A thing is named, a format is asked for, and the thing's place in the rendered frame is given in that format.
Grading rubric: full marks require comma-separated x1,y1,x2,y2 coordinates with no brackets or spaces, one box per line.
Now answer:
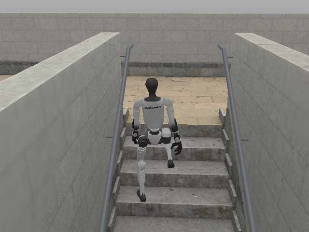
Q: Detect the stairs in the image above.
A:
113,123,235,232

